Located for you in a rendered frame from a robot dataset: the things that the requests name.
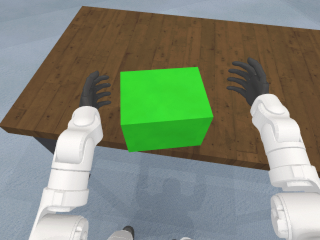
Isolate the left robot thigh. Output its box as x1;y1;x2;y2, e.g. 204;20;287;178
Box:
107;230;133;240

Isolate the right robot forearm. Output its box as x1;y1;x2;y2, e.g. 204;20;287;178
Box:
250;94;320;194

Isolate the table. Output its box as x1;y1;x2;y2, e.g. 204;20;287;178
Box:
0;6;320;180

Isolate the right robot hand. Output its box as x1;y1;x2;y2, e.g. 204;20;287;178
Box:
226;57;269;106

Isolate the left robot upper arm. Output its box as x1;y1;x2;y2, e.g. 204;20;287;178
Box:
31;213;89;240

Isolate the carton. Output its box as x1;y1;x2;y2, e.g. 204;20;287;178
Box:
120;67;214;152

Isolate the left robot hand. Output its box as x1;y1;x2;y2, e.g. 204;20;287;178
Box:
79;70;111;110

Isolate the left robot foot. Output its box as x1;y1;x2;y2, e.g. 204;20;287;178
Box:
123;225;135;240

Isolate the left robot forearm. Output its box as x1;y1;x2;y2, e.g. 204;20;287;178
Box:
28;106;103;240

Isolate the right robot upper arm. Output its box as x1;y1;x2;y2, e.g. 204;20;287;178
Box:
270;192;320;240

